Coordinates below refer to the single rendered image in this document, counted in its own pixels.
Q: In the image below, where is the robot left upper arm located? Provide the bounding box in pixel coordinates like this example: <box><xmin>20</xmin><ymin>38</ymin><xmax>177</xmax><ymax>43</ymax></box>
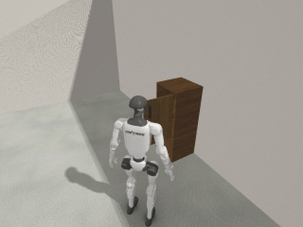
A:
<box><xmin>111</xmin><ymin>117</ymin><xmax>127</xmax><ymax>147</ymax></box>

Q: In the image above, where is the cupboard door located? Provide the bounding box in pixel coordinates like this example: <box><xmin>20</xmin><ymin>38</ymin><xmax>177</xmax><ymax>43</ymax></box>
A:
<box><xmin>143</xmin><ymin>94</ymin><xmax>174</xmax><ymax>145</ymax></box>

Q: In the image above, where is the robot head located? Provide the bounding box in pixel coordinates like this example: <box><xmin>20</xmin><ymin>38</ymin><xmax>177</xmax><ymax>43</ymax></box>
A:
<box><xmin>127</xmin><ymin>96</ymin><xmax>148</xmax><ymax>127</ymax></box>

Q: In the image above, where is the handle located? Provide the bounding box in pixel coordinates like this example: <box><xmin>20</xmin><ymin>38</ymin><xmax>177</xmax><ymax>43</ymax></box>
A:
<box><xmin>147</xmin><ymin>105</ymin><xmax>152</xmax><ymax>119</ymax></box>

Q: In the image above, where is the robot right thigh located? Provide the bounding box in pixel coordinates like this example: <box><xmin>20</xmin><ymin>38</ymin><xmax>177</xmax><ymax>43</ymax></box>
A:
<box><xmin>145</xmin><ymin>161</ymin><xmax>159</xmax><ymax>198</ymax></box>

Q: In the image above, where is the robot left hand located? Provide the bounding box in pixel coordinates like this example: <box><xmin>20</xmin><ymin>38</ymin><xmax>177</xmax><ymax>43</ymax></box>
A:
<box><xmin>109</xmin><ymin>157</ymin><xmax>119</xmax><ymax>168</ymax></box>

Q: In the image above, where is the robot right forearm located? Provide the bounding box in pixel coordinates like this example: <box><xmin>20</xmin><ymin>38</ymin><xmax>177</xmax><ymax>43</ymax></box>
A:
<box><xmin>160</xmin><ymin>147</ymin><xmax>173</xmax><ymax>170</ymax></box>

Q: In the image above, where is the robot right upper arm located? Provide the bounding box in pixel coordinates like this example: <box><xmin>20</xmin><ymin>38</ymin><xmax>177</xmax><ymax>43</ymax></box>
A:
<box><xmin>150</xmin><ymin>122</ymin><xmax>165</xmax><ymax>155</ymax></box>

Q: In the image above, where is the robot right hand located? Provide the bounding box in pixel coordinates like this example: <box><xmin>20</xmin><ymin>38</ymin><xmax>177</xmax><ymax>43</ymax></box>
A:
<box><xmin>165</xmin><ymin>166</ymin><xmax>175</xmax><ymax>181</ymax></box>

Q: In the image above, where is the robot left forearm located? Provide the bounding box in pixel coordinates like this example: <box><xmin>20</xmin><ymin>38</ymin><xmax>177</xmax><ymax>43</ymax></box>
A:
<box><xmin>109</xmin><ymin>140</ymin><xmax>118</xmax><ymax>159</ymax></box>

